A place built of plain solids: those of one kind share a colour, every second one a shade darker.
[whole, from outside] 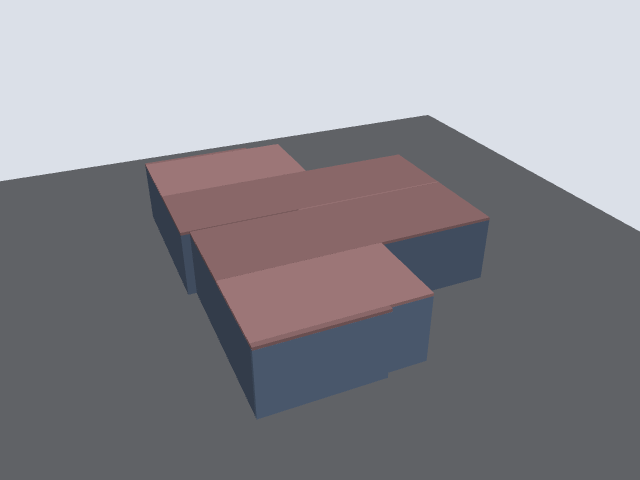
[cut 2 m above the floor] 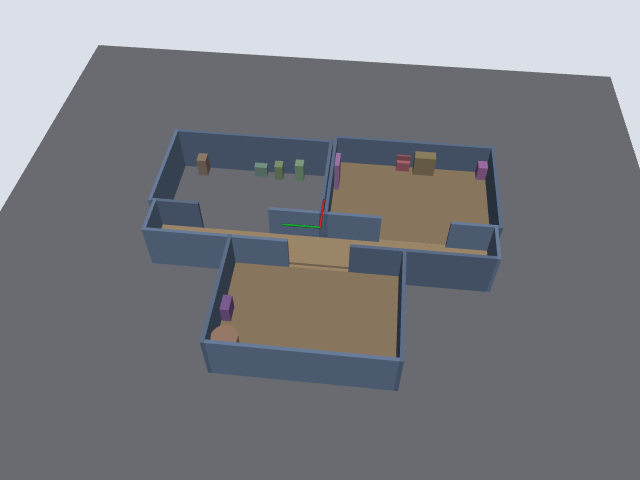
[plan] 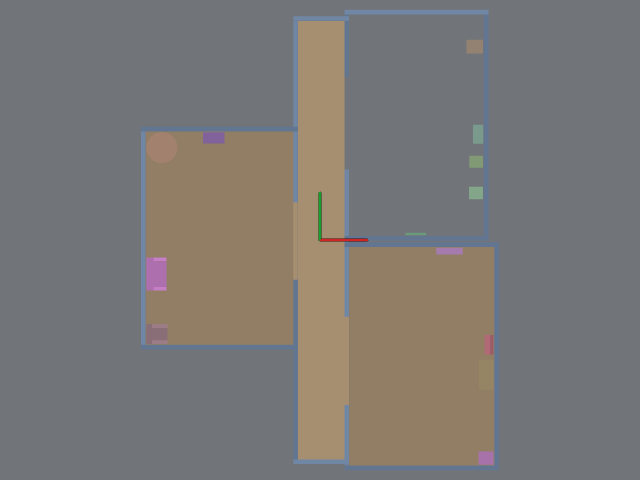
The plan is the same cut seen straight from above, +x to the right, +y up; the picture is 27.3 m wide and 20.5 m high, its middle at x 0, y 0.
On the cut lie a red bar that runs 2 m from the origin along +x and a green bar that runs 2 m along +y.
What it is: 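One storey of an old house, long lived in; a hall and three lower rooms beside it, each open to the hall along a stretch without wall, rail or kerb; a room's floor lies below the hall's by a bare drop, by one riser or not at all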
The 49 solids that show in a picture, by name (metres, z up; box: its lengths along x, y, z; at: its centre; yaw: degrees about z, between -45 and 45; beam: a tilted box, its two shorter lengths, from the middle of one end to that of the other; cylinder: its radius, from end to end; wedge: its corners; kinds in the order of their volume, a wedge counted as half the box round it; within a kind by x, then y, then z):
{
 "floor_1": {"box": [6.3, 9.11, 0.79], "at": [-4.29, 0.08, 0.34]},
 "floor_2": {"box": [0.2, 3.31, 0.79], "at": [-1.04, -0.04, 0.34]},
 "floor_3": {"box": [1.99, 18.73, 0.97], "at": [0.05, -0.01, 0.44]},
 "floor_4": {"box": [0.2, 3.77, 0.97], "at": [1.14, -5.16, 0.44]},
 "floor_5": {"box": [6.2, 9.33, 0.97], "at": [4.34, -4.96, 0.44]},
 "wall_1": {"box": [0.2, 9.11, 3.68], "at": [-7.55, 0.08, 1.79]},
 "wall_2": {"box": [6.7, 0.2, 3.68], "at": [-4.29, -4.58, 1.79]},
 "wall_3": {"box": [6.7, 0.2, 3.68], "at": [-4.29, 4.73, 1.79]},
 "wall_4": {"box": [0.2, 4.7, 3.68], "at": [-1.04, -7.02, 1.79]},
 "wall_5": {"box": [0.2, 2.78, 3.68], "at": [-1.04, -3.09, 1.79]},
 "wall_6": {"box": [0.2, 3.02, 3.68], "at": [-1.04, 3.12, 1.79]},
 "wall_7": {"box": [0.2, 4.52, 3.68], "at": [-1.04, 7.1, 1.79]},
 "wall_8": {"box": [2.39, 0.2, 3.68], "at": [0.05, -9.47, 1.79]},
 "wall_9": {"box": [2.39, 0.2, 3.68], "at": [0.05, 9.46, 1.79]},
 "wall_10": {"box": [0.2, 2.32, 3.68], "at": [1.14, -8.21, 1.79]},
 "wall_11": {"box": [0.2, 2.98, 3.68], "at": [1.14, -1.79, 1.79]},
 "wall_12": {"box": [0.2, 2.84, 3.68], "at": [1.14, 1.59, 1.79]},
 "wall_13": {"box": [0.2, 2.39, 3.68], "at": [1.14, 8.16, 1.79]},
 "wall_14": {"box": [6.15, 0.2, 3.68], "at": [4.12, 0.07, 1.79]},
 "wall_15": {"box": [6.15, 0.2, 3.68], "at": [4.12, 9.73, 1.79]},
 "wall_16": {"box": [6.6, 0.2, 3.68], "at": [4.34, -9.73, 1.79]},
 "wall_17": {"box": [6.6, 0.2, 3.68], "at": [4.34, -0.2, 1.79]},
 "wall_18": {"box": [0.2, 9.46, 3.68], "at": [7.1, 4.9, 1.79]},
 "wall_19": {"box": [0.2, 9.33, 3.68], "at": [7.54, -4.96, 1.79]},
 "roof_1": {"box": [8.89, 0.07, 0.16], "at": [-3.2, -0.06, 3.71]},
 "roof_2": {"box": [14.84, 4.86, 0.16], "at": [-0.23, 2.4, 3.71]},
 "roof_3": {"box": [15.29, 4.58, 0.16], "at": [0.0, -2.39, 3.71]},
 "roof_4": {"box": [8.34, 4.72, 0.16], "at": [3.03, 7.2, 3.71]},
 "roof_5": {"box": [8.79, 4.9, 0.16], "at": [3.25, -7.12, 3.71]},
 "roof_6": {"box": [6.15, 0.27, 0.16], "at": [4.12, 9.7, 3.71]},
 "roof_7": {"box": [6.6, 0.26, 0.16], "at": [4.34, -9.7, 3.71]},
 "plant_big_round_1": {"cylinder": 0.66, "from": [-6.75, 3.94, 0.74], "to": [-6.75, 3.94, 2.15]},
 "cot_1": {"box": [0.63, 1.28, 1.39], "at": [7.1, -5.76, 1.62]},
 "sofa_1": {"box": [0.32, 1.41, 0.86], "at": [-7.26, -1.45, 1.17]},
 "sofa_2": {"box": [0.54, 1.26, 0.48], "at": [-6.83, -1.53, 0.98]},
 "bookcase_1": {"box": [1.13, 0.29, 1.99], "at": [5.53, -0.47, 1.92]},
 "washing_machine_1": {"box": [0.72, 0.6, 1.31], "at": [6.61, 8.26, 0.6]},
 "armchair_1": {"box": [0.24, 0.86, 0.91], "at": [-7.3, -4.02, 1.2]},
 "armchair_2": {"box": [0.66, 0.17, 0.13], "at": [-6.84, -4.36, 1.3]},
 "armchair_3": {"box": [0.66, 0.69, 0.5], "at": [-6.84, -4.1, 0.99]},
 "armchair_4": {"box": [0.66, 0.17, 0.63], "at": [-6.84, -3.67, 1.05]},
 "tv_unit_1": {"box": [0.93, 0.49, 1.04], "at": [-4.54, 4.36, 1.26]},
 "cooker_1": {"box": [0.6, 0.54, 1.37], "at": [6.67, 2.0, 0.64]},
 "highchair_pram_1": {"box": [0.65, 0.58, 0.98], "at": [7.09, -9.31, 1.41]},
 "fridge_1": {"box": [0.6, 0.51, 1.14], "at": [6.67, 3.34, 0.52]},
 "tall_odds_1": {"box": [0.44, 0.81, 0.84], "at": [6.75, 4.52, 0.37]},
 "toy_chest_1": {"box": [0.24, 0.84, 0.68], "at": [7.14, -4.47, 1.26]},
 "toy_chest_2": {"box": [0.15, 0.84, 1.02], "at": [7.34, -4.47, 1.43]},
 "radiator_1": {"box": [0.9, 0.11, 0.74], "at": [4.09, 0.25, 0.32]}
}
